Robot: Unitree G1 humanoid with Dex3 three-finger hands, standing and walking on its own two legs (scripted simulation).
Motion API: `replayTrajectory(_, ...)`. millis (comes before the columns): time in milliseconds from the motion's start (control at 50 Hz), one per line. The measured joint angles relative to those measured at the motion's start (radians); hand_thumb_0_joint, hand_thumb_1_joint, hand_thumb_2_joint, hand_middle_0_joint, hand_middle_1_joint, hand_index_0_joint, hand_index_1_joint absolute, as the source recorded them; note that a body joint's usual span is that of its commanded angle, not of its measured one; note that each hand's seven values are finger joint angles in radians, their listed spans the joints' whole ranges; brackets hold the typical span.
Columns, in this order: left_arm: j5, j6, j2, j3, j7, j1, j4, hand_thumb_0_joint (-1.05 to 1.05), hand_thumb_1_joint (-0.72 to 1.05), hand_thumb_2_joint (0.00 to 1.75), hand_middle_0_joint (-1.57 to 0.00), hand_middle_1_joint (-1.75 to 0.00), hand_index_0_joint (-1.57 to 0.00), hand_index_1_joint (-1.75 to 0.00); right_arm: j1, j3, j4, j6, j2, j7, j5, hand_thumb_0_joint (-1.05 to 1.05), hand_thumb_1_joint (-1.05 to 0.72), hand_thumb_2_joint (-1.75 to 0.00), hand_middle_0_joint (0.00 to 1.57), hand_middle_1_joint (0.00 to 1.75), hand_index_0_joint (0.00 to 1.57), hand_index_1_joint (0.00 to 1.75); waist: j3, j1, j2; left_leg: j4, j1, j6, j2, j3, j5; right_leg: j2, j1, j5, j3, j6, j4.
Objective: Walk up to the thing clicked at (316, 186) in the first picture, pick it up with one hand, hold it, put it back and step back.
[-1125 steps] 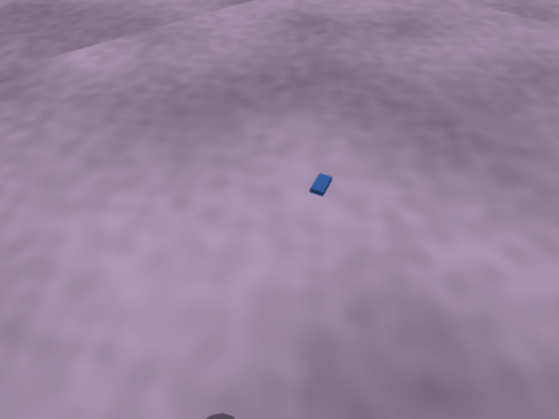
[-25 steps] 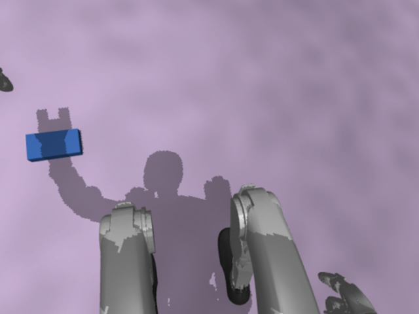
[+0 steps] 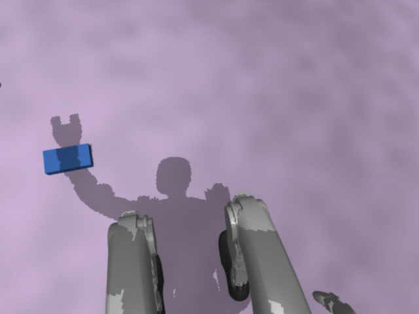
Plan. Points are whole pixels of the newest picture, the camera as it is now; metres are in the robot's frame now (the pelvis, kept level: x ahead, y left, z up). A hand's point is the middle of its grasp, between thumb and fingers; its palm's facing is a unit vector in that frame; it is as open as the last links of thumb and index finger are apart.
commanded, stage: go down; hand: left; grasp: from above
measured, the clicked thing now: (68, 159) +0.52 +0.34 -0.43
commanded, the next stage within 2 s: none
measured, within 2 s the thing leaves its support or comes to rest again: neither
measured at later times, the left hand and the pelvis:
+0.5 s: hand out of the picture +0.47 +0.38 +0.00, palm faces -0.42 -0.07 -0.90, open 13.3 cm; pelvis +0.00 +0.00 +0.04, yaw +0 degrees
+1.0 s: hand out of the picture +0.47 +0.39 +0.02, palm faces -0.43 -0.08 -0.90, open 13.4 cm; pelvis +0.01 +0.00 +0.06, yaw +0 degrees
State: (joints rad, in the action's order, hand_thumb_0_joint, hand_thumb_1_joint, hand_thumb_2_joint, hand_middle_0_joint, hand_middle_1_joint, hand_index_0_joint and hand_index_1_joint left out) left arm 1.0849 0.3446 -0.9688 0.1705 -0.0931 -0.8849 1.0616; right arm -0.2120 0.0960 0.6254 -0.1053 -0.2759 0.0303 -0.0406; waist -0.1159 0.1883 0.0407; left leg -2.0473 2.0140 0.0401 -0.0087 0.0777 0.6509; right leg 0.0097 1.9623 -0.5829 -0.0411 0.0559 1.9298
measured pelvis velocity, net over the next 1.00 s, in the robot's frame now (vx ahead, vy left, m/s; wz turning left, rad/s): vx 0.01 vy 0.00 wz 0.00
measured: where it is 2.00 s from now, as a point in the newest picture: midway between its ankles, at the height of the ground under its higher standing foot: (195, 288)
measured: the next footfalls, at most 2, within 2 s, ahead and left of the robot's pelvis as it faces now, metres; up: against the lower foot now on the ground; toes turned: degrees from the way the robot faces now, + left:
none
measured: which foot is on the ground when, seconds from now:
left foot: down 0.00-1.00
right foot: down 0.00-1.00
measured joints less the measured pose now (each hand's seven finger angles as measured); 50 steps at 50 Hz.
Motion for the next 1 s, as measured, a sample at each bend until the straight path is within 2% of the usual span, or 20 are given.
replayTrajectory(120, -0.008, 0.015, -0.016, 0.009, -0.002, 0.002, 0.017, 0.00, -0.37, 0.85, -0.13, -1.08, -0.19, -1.02, 0.002, -0.005, 0.011, -0.001, -0.003, -0.008, -0.001, 0.01, -0.91, -0.89, 0.20, 0.30, 0.20, 0.30, -0.004, 0.000, -0.005, 0.036, -0.042, -0.003, -0.004, 0.002, -0.001, -0.003, -0.040, 0.003, -0.003, -0.002, -0.035)
replayTrajectory(400, 0.010, 0.041, -0.025, -0.002, 0.006, -0.019, 0.053, 0.00, -0.38, 0.85, -0.13, -1.08, -0.19, -1.01, 0.039, -0.009, 0.019, 0.009, -0.007, -0.015, -0.003, 0.01, -0.91, -0.89, 0.20, 0.30, 0.20, 0.30, -0.005, 0.000, -0.014, 0.103, -0.112, -0.009, -0.006, 0.007, -0.011, -0.004, -0.110, 0.015, -0.010, -0.005, -0.105)
replayTrajectory(560, 0.021, 0.037, -0.028, -0.002, 0.016, -0.028, 0.070, 0.00, -0.40, 0.85, -0.13, -1.07, -0.18, -1.01, 0.046, -0.007, 0.022, 0.004, 0.004, -0.013, -0.002, 0.01, -0.92, -0.90, 0.20, 0.30, 0.20, 0.30, -0.003, 0.000, -0.012, 0.134, -0.139, -0.008, -0.008, 0.006, -0.017, -0.006, -0.139, 0.023, -0.010, -0.006, -0.138)
replayTrajectory(1000, 0.021, 0.045, -0.031, 0.006, 0.018, -0.014, 0.082, 0.00, -0.41, 0.85, -0.15, -1.06, -0.19, -1.01, 0.026, -0.006, 0.036, -0.001, 0.009, -0.013, -0.001, 0.01, -0.92, -0.90, 0.20, 0.30, 0.20, 0.30, -0.007, -0.001, -0.012, 0.187, -0.191, -0.004, -0.015, 0.001, -0.022, -0.011, -0.189, 0.032, -0.007, -0.006, -0.195)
